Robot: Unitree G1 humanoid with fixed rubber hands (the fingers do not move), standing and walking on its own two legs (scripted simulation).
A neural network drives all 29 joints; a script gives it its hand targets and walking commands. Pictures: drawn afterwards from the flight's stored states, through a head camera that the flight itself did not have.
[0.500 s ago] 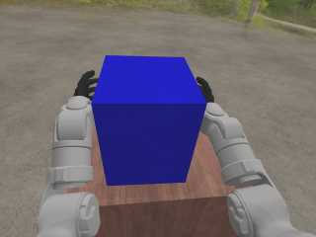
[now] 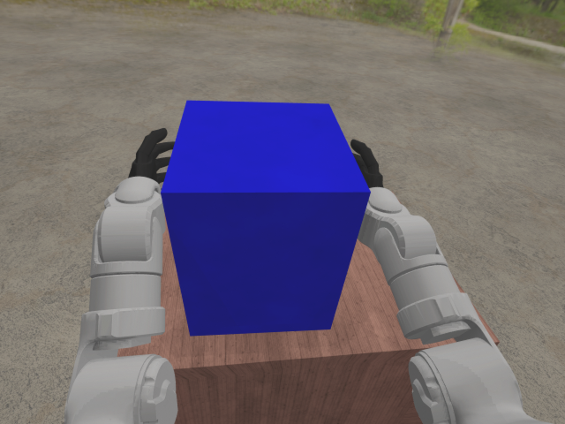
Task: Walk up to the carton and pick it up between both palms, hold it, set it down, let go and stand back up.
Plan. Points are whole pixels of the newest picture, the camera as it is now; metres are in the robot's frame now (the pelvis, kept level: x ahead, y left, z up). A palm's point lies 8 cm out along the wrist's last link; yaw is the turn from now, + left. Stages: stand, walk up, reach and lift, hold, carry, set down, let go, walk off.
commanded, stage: hold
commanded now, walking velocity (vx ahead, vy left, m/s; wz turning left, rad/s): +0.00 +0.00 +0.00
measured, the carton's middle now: (260, 218) +0.37 +0.01 +0.18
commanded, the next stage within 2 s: none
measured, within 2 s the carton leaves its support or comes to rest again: neither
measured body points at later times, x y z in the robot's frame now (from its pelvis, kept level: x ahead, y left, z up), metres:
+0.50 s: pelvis +0.00 +0.00 +0.00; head -0.07 +0.02 +0.44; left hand +0.38 +0.15 +0.24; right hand +0.38 -0.14 +0.23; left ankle +0.03 +0.12 -0.75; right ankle +0.01 -0.12 -0.75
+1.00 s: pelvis +0.00 +0.00 +0.00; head -0.06 +0.02 +0.45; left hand +0.39 +0.16 +0.24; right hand +0.39 -0.14 +0.23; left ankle +0.03 +0.12 -0.75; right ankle +0.01 -0.12 -0.75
